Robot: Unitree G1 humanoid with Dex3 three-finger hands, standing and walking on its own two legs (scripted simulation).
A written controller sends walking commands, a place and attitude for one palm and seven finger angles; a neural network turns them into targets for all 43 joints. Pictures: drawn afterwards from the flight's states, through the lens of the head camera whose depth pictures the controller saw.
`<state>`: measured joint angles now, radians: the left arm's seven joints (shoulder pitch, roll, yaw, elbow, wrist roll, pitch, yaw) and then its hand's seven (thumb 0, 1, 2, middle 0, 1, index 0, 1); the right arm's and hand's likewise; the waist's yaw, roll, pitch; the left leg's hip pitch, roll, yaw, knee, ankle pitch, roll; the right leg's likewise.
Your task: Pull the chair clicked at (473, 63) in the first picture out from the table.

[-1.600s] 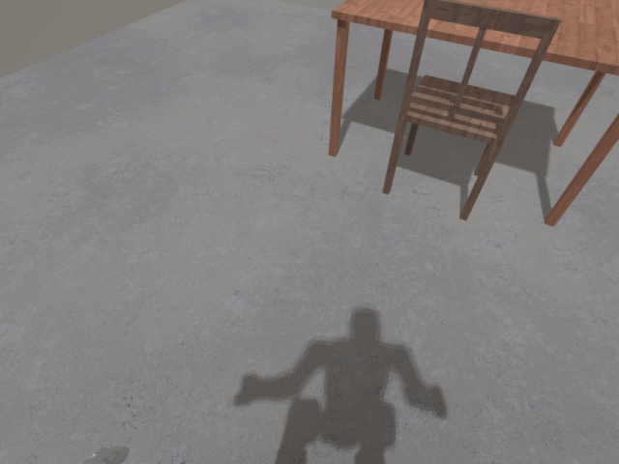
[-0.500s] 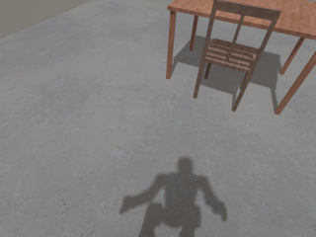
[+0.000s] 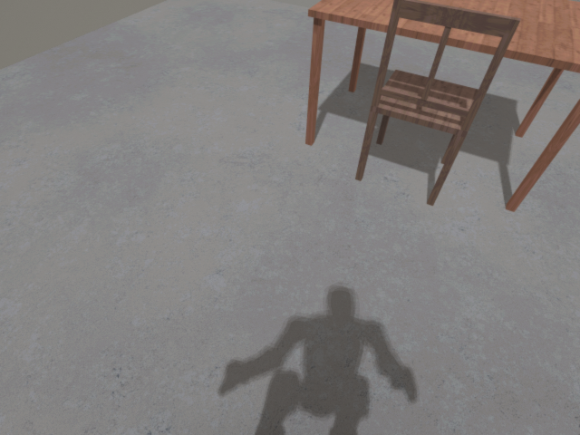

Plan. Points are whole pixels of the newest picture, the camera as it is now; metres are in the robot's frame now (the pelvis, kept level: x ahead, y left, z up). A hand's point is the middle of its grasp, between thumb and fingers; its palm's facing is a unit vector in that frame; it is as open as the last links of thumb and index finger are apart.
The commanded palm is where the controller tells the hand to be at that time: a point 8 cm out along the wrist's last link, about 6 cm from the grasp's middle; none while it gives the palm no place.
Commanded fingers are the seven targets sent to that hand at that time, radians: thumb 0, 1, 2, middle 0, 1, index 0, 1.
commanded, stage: walk to a spot facing it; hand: left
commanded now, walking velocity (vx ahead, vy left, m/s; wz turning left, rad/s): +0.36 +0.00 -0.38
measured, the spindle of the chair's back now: (435, 65) +1.40 -0.48 -0.11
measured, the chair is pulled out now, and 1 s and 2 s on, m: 0.00 0.00 0.00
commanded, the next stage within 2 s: take the last steps up to it in 1.52 s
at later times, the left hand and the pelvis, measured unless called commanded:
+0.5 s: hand out of the picture +0.09 +0.13 -0.17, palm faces -0.09 -0.98 -0.18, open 7.3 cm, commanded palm none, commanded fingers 0.00 0.90 0.90 -0.20 -0.30 -0.20 -0.30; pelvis +0.13 -0.04 -0.01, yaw -9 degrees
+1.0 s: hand (238, 273) +0.47 +0.14 -0.18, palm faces -0.21 -0.96 -0.15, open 7.3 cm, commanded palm none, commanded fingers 0.00 0.90 0.90 -0.20 -0.30 -0.20 -0.30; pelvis +0.37 -0.02 -0.01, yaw -16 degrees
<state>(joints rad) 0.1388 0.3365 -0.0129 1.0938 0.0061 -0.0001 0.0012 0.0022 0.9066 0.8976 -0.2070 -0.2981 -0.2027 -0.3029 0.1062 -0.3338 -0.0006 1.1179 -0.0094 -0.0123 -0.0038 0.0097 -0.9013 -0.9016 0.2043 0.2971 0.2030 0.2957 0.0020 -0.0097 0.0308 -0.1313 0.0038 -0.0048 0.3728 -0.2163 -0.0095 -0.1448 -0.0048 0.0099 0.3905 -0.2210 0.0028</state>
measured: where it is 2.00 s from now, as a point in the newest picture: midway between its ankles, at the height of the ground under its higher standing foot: (342, 294)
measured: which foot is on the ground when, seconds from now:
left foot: down 0.00-0.32, up 0.34-0.72, down 0.74-1.00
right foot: down 0.00-0.76, up 0.78-1.00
